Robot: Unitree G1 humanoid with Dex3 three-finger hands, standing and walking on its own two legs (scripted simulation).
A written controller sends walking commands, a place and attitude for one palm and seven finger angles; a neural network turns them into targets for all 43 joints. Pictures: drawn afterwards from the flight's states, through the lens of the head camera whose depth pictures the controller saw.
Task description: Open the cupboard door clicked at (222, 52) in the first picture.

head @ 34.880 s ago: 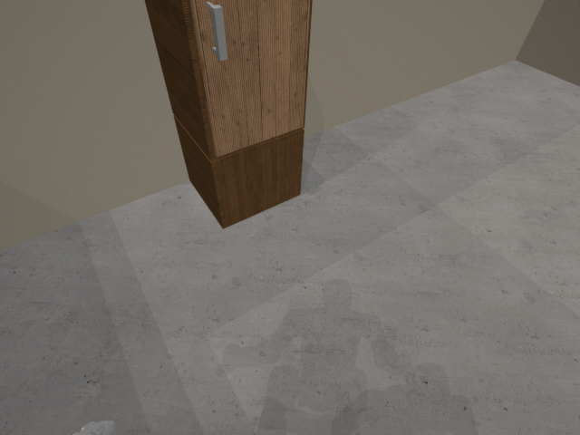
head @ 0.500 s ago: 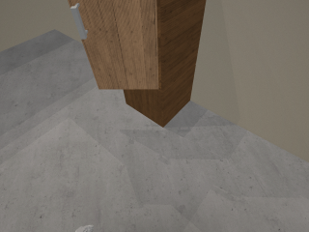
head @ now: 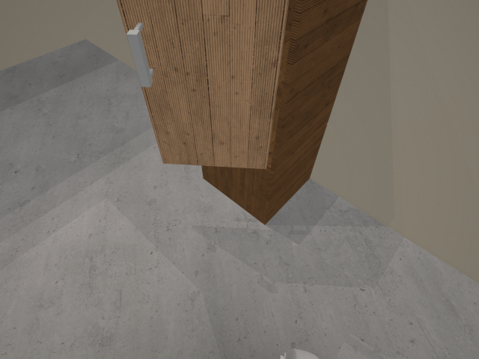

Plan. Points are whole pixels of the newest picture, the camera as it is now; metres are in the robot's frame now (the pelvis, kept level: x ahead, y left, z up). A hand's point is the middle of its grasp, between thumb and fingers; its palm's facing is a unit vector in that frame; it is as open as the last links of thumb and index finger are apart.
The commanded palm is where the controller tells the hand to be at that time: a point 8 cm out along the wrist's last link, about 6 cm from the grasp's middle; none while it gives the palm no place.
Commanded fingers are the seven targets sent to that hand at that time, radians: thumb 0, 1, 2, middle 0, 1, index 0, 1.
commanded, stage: take the last steps up to it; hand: left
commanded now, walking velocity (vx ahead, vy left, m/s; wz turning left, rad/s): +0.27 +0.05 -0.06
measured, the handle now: (143, 55) +0.75 +0.31 +0.10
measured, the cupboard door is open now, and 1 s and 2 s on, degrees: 38 38 38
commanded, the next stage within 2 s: come to a stop and stand still in 0.26 s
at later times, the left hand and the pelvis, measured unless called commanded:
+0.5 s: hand (156, 334) +0.19 +0.18 -0.17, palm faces +0.02 -0.98 -0.18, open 7.3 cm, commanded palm none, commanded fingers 0.00 0.90 0.90 -0.20 -0.30 -0.20 -0.30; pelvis +0.19 +0.01 +0.00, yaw -2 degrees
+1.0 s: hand (167, 299) +0.25 +0.17 -0.16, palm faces -0.04 -0.96 -0.27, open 7.4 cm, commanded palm none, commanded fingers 0.00 0.90 0.90 -0.20 -0.30 -0.20 -0.30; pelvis +0.18 -0.02 -0.01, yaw -3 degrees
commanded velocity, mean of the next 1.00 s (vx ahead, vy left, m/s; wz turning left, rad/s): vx -0.04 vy -0.02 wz -0.01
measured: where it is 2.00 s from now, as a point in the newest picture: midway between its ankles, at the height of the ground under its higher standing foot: outside the picture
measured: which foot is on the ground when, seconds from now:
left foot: down 0.00-0.16, up 0.18-0.50, down 0.52-0.88, up 0.90-1.00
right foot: up 0.00-0.14, down 0.16-0.54, up 0.56-0.86, down 0.88-1.00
